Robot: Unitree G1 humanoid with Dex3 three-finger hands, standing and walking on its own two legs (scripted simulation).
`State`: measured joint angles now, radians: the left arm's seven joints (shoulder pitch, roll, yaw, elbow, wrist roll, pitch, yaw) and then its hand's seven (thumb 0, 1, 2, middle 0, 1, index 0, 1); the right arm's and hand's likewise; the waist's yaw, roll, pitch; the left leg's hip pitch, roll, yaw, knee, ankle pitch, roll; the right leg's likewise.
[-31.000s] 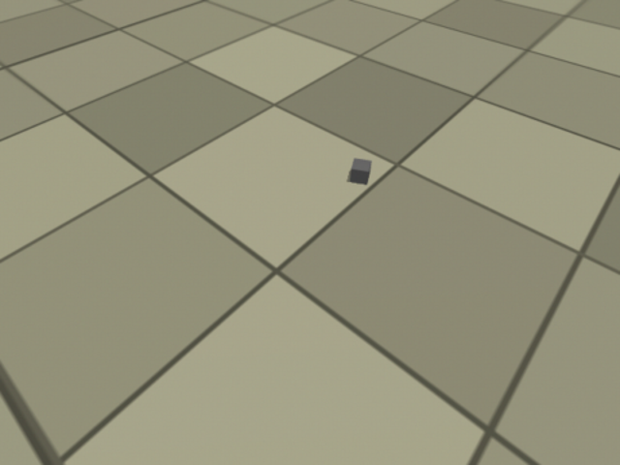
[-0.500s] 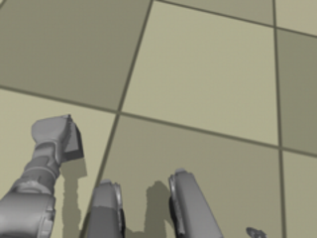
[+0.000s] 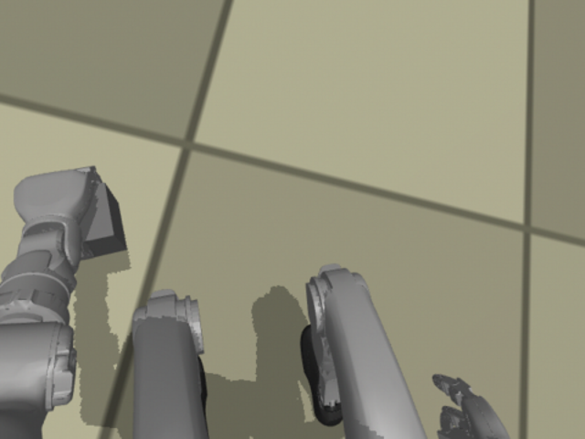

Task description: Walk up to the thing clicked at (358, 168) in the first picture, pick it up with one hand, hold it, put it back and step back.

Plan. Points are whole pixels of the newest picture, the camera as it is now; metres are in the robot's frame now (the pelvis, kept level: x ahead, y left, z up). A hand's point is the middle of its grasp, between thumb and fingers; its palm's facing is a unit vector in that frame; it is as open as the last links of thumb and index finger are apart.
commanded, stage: crouch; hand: left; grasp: from above
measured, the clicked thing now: (86, 223) +0.44 +0.25 -0.22
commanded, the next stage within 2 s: lower in 0.52 s
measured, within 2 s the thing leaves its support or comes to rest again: rests again in 1.42 s
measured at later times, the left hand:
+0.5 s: hand (90, 224) +0.44 +0.26 -0.25, palm faces -0.47 -0.06 -0.88, open 11.3 cm
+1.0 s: hand (101, 225) +0.45 +0.26 -0.31, palm faces -0.48 -0.08 -0.87, open 11.3 cm
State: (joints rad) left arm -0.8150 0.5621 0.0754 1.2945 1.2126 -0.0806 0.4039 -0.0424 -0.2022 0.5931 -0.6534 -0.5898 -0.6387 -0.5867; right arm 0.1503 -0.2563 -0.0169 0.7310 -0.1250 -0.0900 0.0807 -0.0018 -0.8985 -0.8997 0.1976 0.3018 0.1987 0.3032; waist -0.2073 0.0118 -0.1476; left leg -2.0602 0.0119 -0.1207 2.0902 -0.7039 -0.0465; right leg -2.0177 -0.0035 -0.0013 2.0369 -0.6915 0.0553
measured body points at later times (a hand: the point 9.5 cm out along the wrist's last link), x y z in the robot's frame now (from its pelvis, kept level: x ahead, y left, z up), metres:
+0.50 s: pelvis -0.01 +0.00 -0.06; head +0.23 +0.05 +0.31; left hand +0.46 +0.26 -0.20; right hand +0.02 -0.27 -0.17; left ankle +0.06 +0.14 -0.40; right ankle +0.08 -0.14 -0.40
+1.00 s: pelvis -0.01 +0.00 -0.10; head +0.26 +0.06 +0.26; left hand +0.47 +0.26 -0.26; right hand +0.01 -0.27 -0.20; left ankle +0.06 +0.14 -0.40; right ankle +0.08 -0.14 -0.40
